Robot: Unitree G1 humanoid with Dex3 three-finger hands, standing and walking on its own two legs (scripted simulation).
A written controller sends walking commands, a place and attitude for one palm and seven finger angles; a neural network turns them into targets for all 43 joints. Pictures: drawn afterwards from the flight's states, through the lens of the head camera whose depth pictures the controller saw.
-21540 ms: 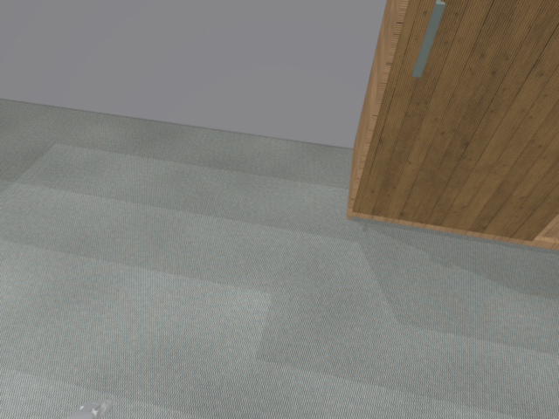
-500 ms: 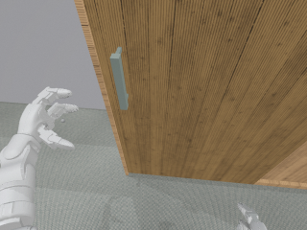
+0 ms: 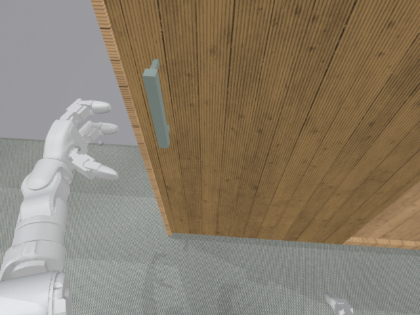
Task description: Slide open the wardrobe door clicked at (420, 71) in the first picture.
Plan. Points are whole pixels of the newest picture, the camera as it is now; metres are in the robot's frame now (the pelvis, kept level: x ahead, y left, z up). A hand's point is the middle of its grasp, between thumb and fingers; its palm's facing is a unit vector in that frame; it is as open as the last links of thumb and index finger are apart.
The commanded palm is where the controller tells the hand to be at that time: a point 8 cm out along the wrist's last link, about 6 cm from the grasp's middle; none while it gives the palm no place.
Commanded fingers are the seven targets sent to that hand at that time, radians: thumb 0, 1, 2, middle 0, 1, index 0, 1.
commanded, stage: move the hooked fingers beside the handle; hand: left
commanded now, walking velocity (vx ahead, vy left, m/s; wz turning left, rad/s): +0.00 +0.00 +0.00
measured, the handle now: (160, 107) +0.51 +0.13 +0.10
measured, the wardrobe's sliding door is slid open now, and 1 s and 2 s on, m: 0.00 0.00 0.00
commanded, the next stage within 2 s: feel for the door with the fingertips in 1.32 s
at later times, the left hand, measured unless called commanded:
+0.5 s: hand (126, 118) +0.46 +0.19 +0.11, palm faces -0.05 -1.00 -0.01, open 14.0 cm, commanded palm +0.43 +0.25 +0.11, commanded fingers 0.00 -0.50 0.30 -0.30 -1.20 -0.30 -1.20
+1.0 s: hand (120, 127) +0.44 +0.19 +0.11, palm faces -0.05 -1.00 -0.01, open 14.0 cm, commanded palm +0.42 +0.24 +0.11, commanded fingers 0.00 -0.50 0.30 -0.30 -1.20 -0.30 -1.20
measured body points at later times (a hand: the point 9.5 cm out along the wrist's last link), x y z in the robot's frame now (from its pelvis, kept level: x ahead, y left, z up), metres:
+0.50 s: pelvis +0.00 -0.01 -0.01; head +0.07 -0.01 +0.44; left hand +0.46 +0.24 +0.12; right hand +0.03 -0.28 -0.12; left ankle -0.03 +0.08 -0.73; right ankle +0.02 -0.11 -0.73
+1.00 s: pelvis +0.00 -0.01 -0.01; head +0.06 +0.00 +0.44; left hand +0.44 +0.25 +0.11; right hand +0.08 -0.27 -0.12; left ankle -0.03 +0.08 -0.73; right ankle +0.02 -0.11 -0.73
